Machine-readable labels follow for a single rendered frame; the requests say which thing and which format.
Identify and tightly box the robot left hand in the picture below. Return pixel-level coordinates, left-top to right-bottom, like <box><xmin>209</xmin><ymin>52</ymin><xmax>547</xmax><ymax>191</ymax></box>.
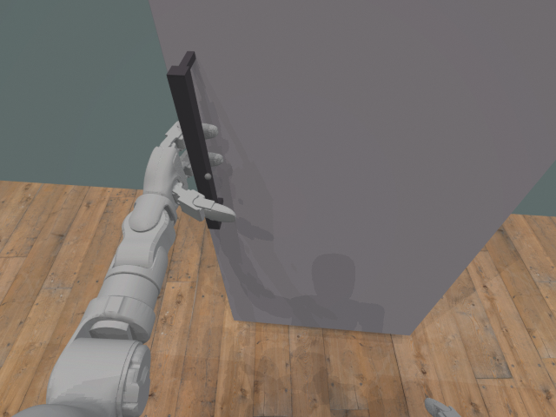
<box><xmin>142</xmin><ymin>121</ymin><xmax>236</xmax><ymax>222</ymax></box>

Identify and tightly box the handle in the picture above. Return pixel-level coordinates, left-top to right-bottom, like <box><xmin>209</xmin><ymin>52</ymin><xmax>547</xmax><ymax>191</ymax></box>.
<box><xmin>167</xmin><ymin>51</ymin><xmax>223</xmax><ymax>229</ymax></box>

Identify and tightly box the fridge door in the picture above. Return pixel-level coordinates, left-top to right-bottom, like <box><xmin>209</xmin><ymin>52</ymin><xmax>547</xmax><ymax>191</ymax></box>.
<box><xmin>149</xmin><ymin>0</ymin><xmax>556</xmax><ymax>335</ymax></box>

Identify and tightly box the robot right hand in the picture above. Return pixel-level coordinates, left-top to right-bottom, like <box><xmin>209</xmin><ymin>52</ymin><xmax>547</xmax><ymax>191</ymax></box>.
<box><xmin>425</xmin><ymin>398</ymin><xmax>461</xmax><ymax>417</ymax></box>

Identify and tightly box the robot left upper arm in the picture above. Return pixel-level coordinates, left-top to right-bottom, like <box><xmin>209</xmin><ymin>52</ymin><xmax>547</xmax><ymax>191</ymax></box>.
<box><xmin>12</xmin><ymin>337</ymin><xmax>151</xmax><ymax>417</ymax></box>

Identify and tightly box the left robot forearm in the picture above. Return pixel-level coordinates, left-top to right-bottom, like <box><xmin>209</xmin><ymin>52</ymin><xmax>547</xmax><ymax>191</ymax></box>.
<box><xmin>46</xmin><ymin>194</ymin><xmax>177</xmax><ymax>404</ymax></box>

